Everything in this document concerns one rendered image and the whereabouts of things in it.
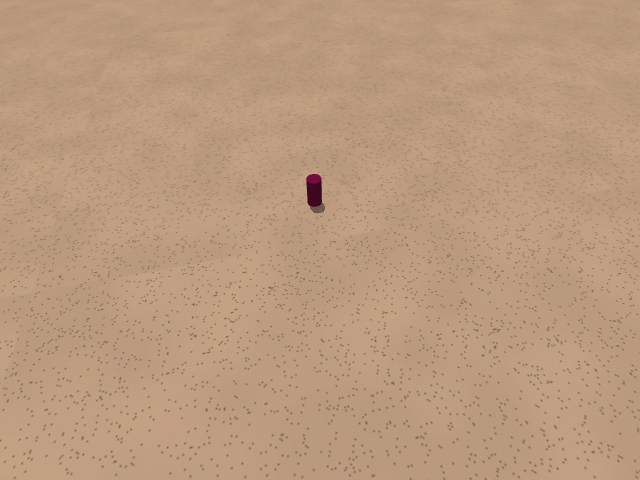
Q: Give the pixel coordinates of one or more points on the can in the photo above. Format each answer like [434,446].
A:
[314,190]

